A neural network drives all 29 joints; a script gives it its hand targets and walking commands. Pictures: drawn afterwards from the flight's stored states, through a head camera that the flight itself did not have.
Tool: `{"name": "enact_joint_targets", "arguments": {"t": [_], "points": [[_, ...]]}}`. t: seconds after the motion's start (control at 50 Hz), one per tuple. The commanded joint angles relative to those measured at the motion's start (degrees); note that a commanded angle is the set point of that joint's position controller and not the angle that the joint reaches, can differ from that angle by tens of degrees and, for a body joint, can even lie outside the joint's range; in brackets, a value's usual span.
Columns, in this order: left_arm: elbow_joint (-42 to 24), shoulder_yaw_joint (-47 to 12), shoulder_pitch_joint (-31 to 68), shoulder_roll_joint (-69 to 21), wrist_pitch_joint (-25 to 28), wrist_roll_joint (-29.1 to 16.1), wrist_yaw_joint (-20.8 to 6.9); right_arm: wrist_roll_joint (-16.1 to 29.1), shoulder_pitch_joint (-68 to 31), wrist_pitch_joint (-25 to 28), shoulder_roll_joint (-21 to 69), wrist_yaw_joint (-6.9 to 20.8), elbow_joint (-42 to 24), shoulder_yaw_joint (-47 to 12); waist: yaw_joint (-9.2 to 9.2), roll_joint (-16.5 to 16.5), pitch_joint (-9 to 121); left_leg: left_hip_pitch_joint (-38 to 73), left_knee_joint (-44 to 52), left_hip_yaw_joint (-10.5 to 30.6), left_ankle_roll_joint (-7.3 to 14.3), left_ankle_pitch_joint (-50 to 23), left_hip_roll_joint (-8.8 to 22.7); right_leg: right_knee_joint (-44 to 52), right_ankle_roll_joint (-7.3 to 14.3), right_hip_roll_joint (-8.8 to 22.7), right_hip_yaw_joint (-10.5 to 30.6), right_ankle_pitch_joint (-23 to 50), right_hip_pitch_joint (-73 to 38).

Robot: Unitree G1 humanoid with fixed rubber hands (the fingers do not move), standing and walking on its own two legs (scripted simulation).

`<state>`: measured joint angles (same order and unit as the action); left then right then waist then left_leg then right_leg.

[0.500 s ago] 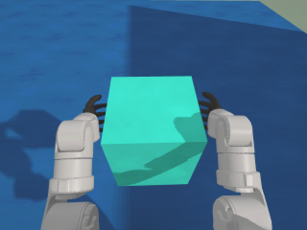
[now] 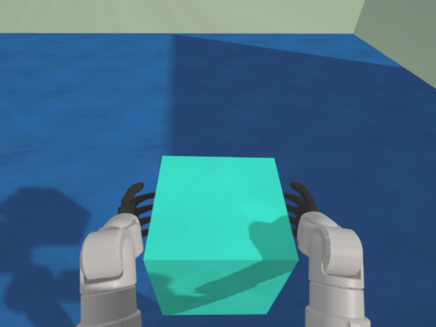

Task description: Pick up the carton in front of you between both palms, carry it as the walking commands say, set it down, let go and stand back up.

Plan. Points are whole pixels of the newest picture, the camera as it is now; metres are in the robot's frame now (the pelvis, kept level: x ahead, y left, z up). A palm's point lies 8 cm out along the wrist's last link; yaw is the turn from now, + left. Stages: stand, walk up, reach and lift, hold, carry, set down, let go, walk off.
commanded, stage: carry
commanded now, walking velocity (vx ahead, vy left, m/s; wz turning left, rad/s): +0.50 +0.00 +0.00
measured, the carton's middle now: (216, 238) +0.31 +0.01 +0.02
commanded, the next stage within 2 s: none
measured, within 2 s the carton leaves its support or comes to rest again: neither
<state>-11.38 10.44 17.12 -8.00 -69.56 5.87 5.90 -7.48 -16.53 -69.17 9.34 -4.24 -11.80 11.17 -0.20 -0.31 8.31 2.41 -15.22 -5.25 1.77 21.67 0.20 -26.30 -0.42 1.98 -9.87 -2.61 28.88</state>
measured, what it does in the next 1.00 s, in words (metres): walks ahead: right foot, then left foot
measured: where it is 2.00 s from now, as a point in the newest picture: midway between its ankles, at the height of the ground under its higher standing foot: (206, 189)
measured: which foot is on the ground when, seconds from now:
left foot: down 0.00-0.06, up 0.08-0.48, down 0.50-1.00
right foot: up 0.00-0.00, down 0.02-0.54, up 0.56-0.98, down 1.00-1.00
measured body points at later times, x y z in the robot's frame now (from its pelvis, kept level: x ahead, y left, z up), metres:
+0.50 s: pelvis +0.31 +0.02 -0.01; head +0.26 +0.02 +0.44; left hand +0.58 +0.18 +0.09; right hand +0.58 -0.12 +0.10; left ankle +0.45 +0.13 -0.73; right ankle +0.14 -0.10 -0.74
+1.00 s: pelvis +0.62 +0.01 -0.01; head +0.59 +0.01 +0.44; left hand +0.90 +0.17 +0.09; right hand +0.90 -0.13 +0.09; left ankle +0.46 +0.13 -0.74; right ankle +0.76 -0.09 -0.73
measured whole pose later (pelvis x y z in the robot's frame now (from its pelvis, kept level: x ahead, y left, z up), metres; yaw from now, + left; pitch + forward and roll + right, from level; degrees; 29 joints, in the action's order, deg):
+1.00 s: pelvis +0.62 +0.01 -0.01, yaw +1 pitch +3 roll +0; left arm -19.7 6.8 9.5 -7.7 -71.1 6.5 5.2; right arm -6.4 -9.9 -70.9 7.7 -4.4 -18.9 5.8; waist 0.5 -0.2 8.8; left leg 3.3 -17.9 -10.8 -2.4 23.5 3.5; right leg -26.5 0.7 4.1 -11.8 -4.5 27.7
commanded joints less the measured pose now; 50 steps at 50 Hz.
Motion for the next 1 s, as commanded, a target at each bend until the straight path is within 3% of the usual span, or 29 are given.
{"name": "enact_joint_targets", "arguments": {"t": [0.0, 0.02, 0.04, 0.06, 0.1, 0.12, 0.16, 0.22, 0.32, 0.42, 0.46, 0.48, 0.5, 0.52, 0.54, 0.56, 0.6, 0.62, 0.64, 0.68, 0.72, 0.8, 0.92, 0.96, 0.98], "points": [[-1.76, -42.85, 24.51, -54.71, -0.63, -21.16, -14.62, 22.15, -24.56, -1.09, 51.61, 14.36, -3.51, -42.52, 0.1, -6.55, 15.26, -2.61, -19.1, -2.91, 0.94, -50.33, 9.08, 5.06, 2.14, -3.01, -4.46, -0.05, -22.89], [-2.52, -42.49, 21.26, -53.78, -0.71, -20.76, -14.9, 22.34, -23.54, -1.21, 51.08, 14.54, -3.83, -42.87, -1.47, -0.81, 20.26, -14.33, -31.8, -2.74, -0.35, -29.44, 8.37, 4.49, 4.34, 8.36, 9.67, -5.92, -36.68], [-1.59, -42.22, 22.27, -53.23, -0.2, -20.1, -15.19, 23.25, -25.4, -1.67, 51.57, 14.58, -5.59, -44.04, -1.61, 14.15, 22.43, -35.33, -46.53, -1.3, -2.0, -8.41, 0.54, 6.69, 12.86, 22.22, 34.28, -10.04, -50.59], [-1.65, -42.38, 20.52, -54.61, 0.07, -20.89, -15.34, 23.78, -25.59, -1.55, 50.79, 14.78, -6.27, -44.54, -1.18, 14.73, 18.97, -43.83, -55.19, 3.75, -1.03, 6.09, -0.34, 10.06, 14.58, 22.82, 39.31, -6.79, -47.82], [-4.4, -43.16, 20.82, -56.17, 0.64, -22.0, -15.62, 24.93, -25.81, -0.67, 52.45, 14.95, -6.94, -45.61, -0.7, 4.97, 15.86, -43.81, -56.26, 6.47, 0.19, 1.92, 5.09, 10.8, 11.63, 19.88, 28.55, -2.85, -38.48], [-5.74, -43.87, 21.54, -56.64, 0.97, -22.51, -15.68, 25.18, -25.18, -0.23, 53.34, 14.92, -7.15, -46.12, -0.4, 2.19, 13.83, -42.21, -52.32, 6.63, -0.18, -1.38, 7.03, 12.89, 9.77, 18.63, 23.87, -5.09, -33.06], [-7.2, -44.61, 21.13, -56.57, 1.39, -23.25, -15.82, 25.14, -23.18, 0.45, 54.09, 14.58, -7.68, -46.76, -0.14, 4.57, 12.55, -37.8, -44.92, 4.54, -1.33, -5.57, 7.44, 16.31, 8.01, 16.06, 16.61, -11.05, -26.54], [-8.02, -45.02, 18.01, -54.75, 1.65, -23.54, -16.26, 23.81, -19.53, 1.07, 53.43, 13.92, -8.04, -47.05, -0.39, 7.33, 10.14, -38.04, -34.8, 1.67, -3.09, -9.67, 7.55, 19.78, 8.51, 14.67, 11.67, -12.59, -25.21], [-11.12, -45.19, 17.24, -50.63, 1.2, -23.71, -16.19, 23.34, -18.11, 0.74, 50.1, 13.09, -10.52, -47.13, -0.63, 6.96, 6.13, -37.2, -21.0, -2.53, -3.09, -18.72, 5.88, 18.72, 7.31, 12.02, 5.61, -2.18, -27.23], [-10.0, -43.89, 17.51, -45.17, -1.06, -22.71, -15.07, 23.33, -18.93, -1.8, 44.13, 12.41, -10.43, -45.35, -0.98, 8.74, 2.43, -34.13, -14.13, -4.31, -1.36, -20.56, 4.58, 14.45, 5.92, 12.24, 3.73, 4.66, -30.53], [-8.97, -43.65, 18.35, -43.8, -1.94, -22.49, -14.79, 23.04, -18.86, -2.69, 42.66, 12.35, -9.1, -44.25, -0.44, 8.39, 3.75, -26.41, -11.46, -7.56, -0.45, -16.78, 2.34, 6.68, 4.66, 11.47, 1.43, 12.33, -30.1], [-8.73, -43.55, 18.88, -43.37, -2.36, -22.44, -14.67, 22.89, -18.37, -3.01, 42.19, 12.36, -7.95, -43.54, 0.3, 6.19, 6.72, -16.82, -10.06, -10.22, -0.14, -13.54, -0.47, -2.46, 3.22, 9.16, -1.39, 16.23, -27.37], [-8.53, -43.4, 19.43, -42.58, -2.71, -22.42, -14.58, 22.62, -17.94, -3.18, 41.87, 12.4, -6.77, -42.77, 1.39, 2.31, 11.25, -3.45, -10.42, -4.13, 0.42, -10.75, 3.99, -13.5, 1.04, 7.87, -1.93, 9.4, -18.83], [-9.72, -44.29, 21.96, -44.17, -3.42, -23.46, -14.48, 21.82, -18.97, -2.9, 41.19, 12.59, -5.51, -41.69, 1.94, -12.97, 16.56, 9.75, -4.58, 23.16, 8.15, -1.8, 20.23, -32.32, -2.25, 1.48, -1.12, -4.06, -1.88], [-9.31, -44.31, 23.08, -45.03, -3.62, -23.74, -14.72, 22.31, -18.06, -2.8, 43.35, 12.6, -3.94, -41.86, 1.62, -19.76, 16.36, 12.96, 2.09, 35.53, 11.26, -8.3, 23.76, -41.7, -2.09, -2.84, 3.32, -24.71, 9.68], [-8.22, -44.26, 23.69, -47.42, -3.26, -24.09, -14.97, 23.08, -19.02, -2.58, 45.03, 12.74, -5.91, -42.02, 1.46, -14.47, 15.58, 11.35, 0.4, 29.84, 10.92, -15.15, 23.43, -47.6, -0.26, 0.32, 7.91, -25.12, 12.09], [-8.21, -44.49, 23.84, -51.34, -1.98, -24.37, -15.4, 24.1, -21.44, -1.68, 49.87, 13.22, -7.97, -43.42, 1.2, -3.98, 15.27, 3.9, -0.41, 20.68, 7.7, -18.42, 21.17, -45.49, 1.37, 4.97, 10.45, -19.18, 11.15], [-8.51, -44.74, 23.84, -52.78, -1.35, -24.22, -15.4, 24.79, -22.86, -1.16, 51.71, 13.51, -8.99, -44.07, 0.75, -3.37, 14.76, -0.26, 1.33, 16.47, 5.73, -15.36, 19.88, -41.43, 1.33, 6.29, 10.78, -15.76, 8.69], [-9.08, -45.12, 23.77, -53.59, -0.78, -23.89, -15.23, 25.28, -23.39, -0.67, 52.88, 13.84, -9.51, -44.61, 0.65, -4.94, 14.69, -2.42, 2.8, 13.02, 4.76, -12.85, 18.71, -38.93, 1.01, 6.14, 9.54, -13.31, 6.79], [-10.28, -46.07, 22.52, -54.02, 0.27, -22.77, -14.64, 25.86, -22.3, 0.06, 53.31, 14.46, -9.95, -45.34, 0.61, -7.36, 13.6, -4.14, 5.51, 8.68, 4.83, -9.46, 17.13, -33.36, 0.22, 5.81, 7.45, -10.69, 6.05], [-10.96, -46.33, 21.09, -54.22, 0.75, -22.04, -14.11, 26.09, -21.25, 0.27, 52.1, 14.7, -10.63, -45.57, 0.74, -7.35, 12.0, -3.76, 7.52, 6.76, 5.92, -8.81, 16.89, -26.72, -0.74, 5.8, 5.76, -8.36, 7.33], [-12.19, -45.85, 18.87, -51.14, 0.17, -21.72, -13.64, 25.93, -19.86, -0.28, 48.53, 14.44, -12.41, -45.49, 0.98, -6.67, 8.56, -0.12, 7.22, 2.79, 5.96, -16.77, 15.31, -13.31, -1.14, 4.81, 2.77, -2.78, 8.28], [-9.72, -44.96, 17.86, -47.41, -1.83, -22.12, -14.58, 22.85, -16.77, -1.8, 45.12, 13.72, -8.47, -43.81, 1.28, -8.7, 3.62, 2.46, 3.22, -1.79, 3.73, -26.92, 14.32, -2.2, 0.91, 2.33, -1.13, 0.52, 2.52], [-8.52, -44.41, 17.89, -47.31, -2.1, -22.19, -14.99, 22.49, -17.51, -2.04, 45.13, 13.67, -7.44, -43.83, 0.55, -8.06, 4.46, 0.95, -4.65, -4.73, 2.16, -31.77, 13.15, 1.67, 1.69, 0.18, -4.27, -1.65, -6.29], [-7.54, -43.96, 17.44, -47.41, -2.12, -22.13, -15.18, 22.3, -17.56, -2.1, 45.2, 13.61, -7.07, -44.0, -0.03, -5.71, 7.29, -3.56, -13.52, -7.4, 0.64, -33.73, 10.96, 1.94, 1.97, -1.8, -6.16, -5.3, -16.88]]}}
